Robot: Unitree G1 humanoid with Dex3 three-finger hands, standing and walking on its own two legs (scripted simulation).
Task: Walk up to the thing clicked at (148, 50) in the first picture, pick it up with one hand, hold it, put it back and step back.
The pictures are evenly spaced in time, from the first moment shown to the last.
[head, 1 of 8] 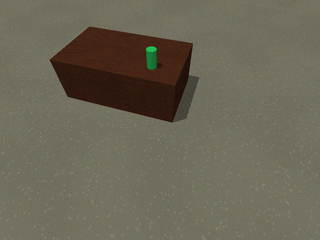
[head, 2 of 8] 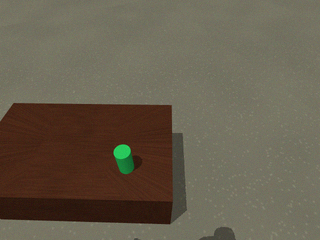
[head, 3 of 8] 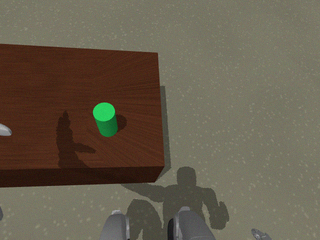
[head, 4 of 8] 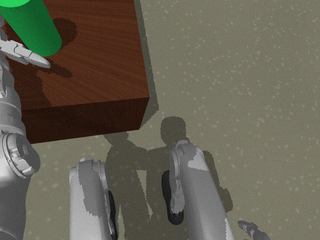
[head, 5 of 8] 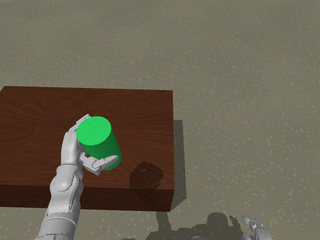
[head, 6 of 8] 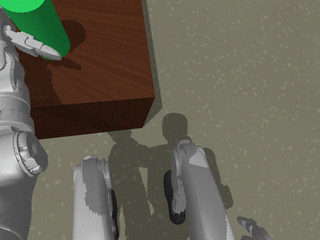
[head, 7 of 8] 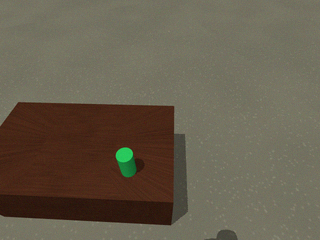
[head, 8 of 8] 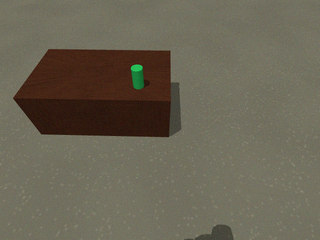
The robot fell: no
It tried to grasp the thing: yes
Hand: left
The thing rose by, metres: 0.33
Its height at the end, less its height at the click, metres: +0.00
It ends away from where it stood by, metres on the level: 0.02
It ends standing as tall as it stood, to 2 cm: yes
